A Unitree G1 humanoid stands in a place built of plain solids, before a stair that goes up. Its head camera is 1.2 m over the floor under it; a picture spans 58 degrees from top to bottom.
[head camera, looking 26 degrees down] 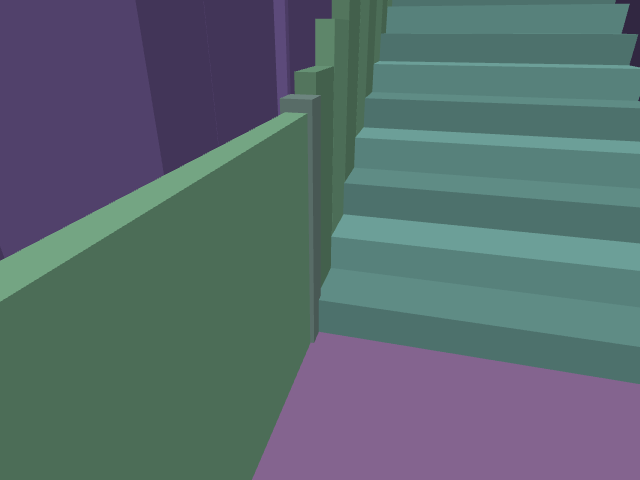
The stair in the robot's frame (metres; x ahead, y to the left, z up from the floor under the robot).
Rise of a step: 0.17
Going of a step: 0.28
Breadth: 1.50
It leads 15 degrees to the right of straight ahead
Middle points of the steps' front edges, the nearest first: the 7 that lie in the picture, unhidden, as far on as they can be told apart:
1.35 -0.71 0.17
1.62 -0.78 0.34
1.89 -0.85 0.50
2.16 -0.92 0.67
2.43 -0.99 0.84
2.70 -1.06 1.01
2.98 -1.13 1.17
